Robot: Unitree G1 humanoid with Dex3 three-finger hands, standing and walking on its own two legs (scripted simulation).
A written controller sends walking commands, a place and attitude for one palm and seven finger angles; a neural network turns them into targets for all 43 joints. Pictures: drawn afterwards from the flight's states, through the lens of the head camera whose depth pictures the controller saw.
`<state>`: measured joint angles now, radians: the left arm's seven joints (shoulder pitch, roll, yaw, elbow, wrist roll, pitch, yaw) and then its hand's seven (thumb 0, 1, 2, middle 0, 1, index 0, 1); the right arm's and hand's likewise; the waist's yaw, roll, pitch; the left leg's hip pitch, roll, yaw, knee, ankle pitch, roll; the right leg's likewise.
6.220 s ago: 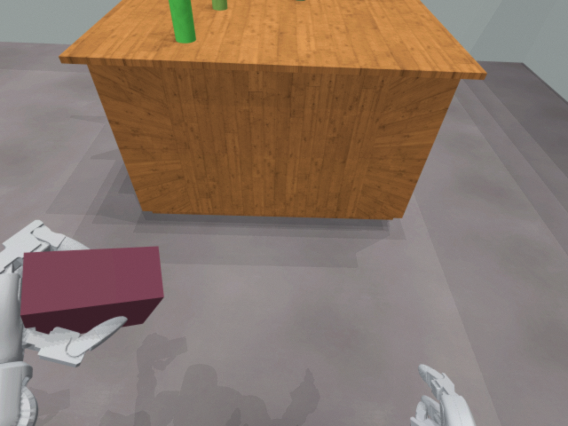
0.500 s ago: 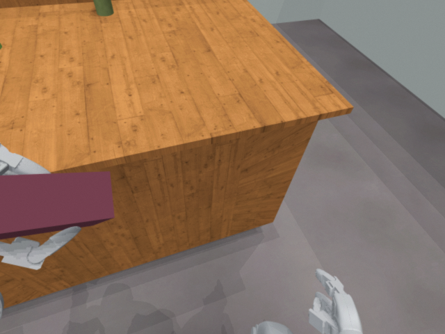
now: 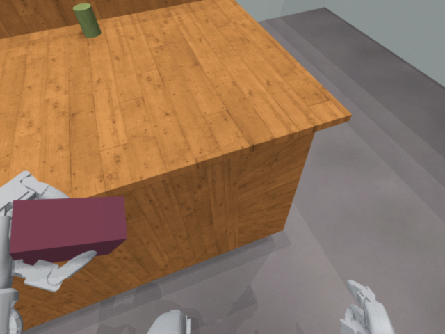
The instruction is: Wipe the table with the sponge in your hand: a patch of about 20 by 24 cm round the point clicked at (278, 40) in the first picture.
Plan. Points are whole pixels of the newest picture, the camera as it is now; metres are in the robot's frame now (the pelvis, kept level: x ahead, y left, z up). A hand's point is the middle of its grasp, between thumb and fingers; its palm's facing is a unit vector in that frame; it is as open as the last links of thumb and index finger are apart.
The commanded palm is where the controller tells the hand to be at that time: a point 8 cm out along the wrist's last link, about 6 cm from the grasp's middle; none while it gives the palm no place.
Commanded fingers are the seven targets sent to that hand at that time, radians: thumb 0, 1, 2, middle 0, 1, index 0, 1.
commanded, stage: take the last steps up to it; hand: left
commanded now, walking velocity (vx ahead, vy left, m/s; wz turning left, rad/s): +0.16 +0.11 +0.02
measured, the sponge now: (85, 230) +0.23 +0.19 +0.14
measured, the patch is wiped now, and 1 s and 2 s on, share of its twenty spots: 0.00 0.00 0.00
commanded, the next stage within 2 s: come to a stop and stand still in 0.50 s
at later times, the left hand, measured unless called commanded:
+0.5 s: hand (8, 211) +0.24 +0.27 +0.18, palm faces +0.40 -0.82 -0.42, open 9.9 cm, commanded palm +0.19 +0.32 +0.17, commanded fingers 0.00 0.10 1.30 -1.20 -1.60 -1.20 -1.60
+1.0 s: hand (47, 192) +0.28 +0.25 +0.16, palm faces +0.24 -0.88 -0.40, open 9.9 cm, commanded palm +0.22 +0.31 +0.17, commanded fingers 0.00 0.10 1.30 -1.20 -1.60 -1.20 -1.60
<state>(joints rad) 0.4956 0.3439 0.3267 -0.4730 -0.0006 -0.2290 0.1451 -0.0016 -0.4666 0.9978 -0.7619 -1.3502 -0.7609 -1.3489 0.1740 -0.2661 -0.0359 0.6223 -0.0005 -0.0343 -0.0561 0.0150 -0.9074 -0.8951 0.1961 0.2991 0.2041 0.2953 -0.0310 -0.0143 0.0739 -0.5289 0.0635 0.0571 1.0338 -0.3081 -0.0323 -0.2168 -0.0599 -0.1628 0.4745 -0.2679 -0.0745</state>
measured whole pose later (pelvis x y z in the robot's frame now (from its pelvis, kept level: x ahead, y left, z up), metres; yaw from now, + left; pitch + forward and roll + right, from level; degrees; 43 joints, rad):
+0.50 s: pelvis +0.03 +0.05 -0.01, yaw -1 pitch -1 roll +0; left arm 0.46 0.36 0.34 -0.57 -0.01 -0.22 0.16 0.00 -0.47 1.00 -0.76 -1.35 -0.76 -1.35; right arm 0.19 -0.11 0.05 0.59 0.00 -0.10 -0.04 0.01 -0.90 -0.89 0.20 0.30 0.21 0.30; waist 0.02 0.00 0.06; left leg -0.29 0.05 0.17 0.49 -0.18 0.03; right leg -0.37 -0.07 -0.10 0.83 -0.44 0.02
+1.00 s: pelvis +0.04 +0.04 -0.01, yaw -4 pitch -1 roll +0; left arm 0.43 0.44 0.37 -0.56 -0.03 -0.27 0.12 0.00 -0.47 1.00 -0.76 -1.35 -0.76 -1.35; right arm 0.17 -0.25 -0.04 0.56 0.01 -0.11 -0.03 0.02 -0.91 -0.90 0.19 0.30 0.20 0.29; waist -0.01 -0.10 0.11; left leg -0.25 -0.02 0.06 0.52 -0.25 0.04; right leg -0.23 0.00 -0.09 0.54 -0.29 -0.03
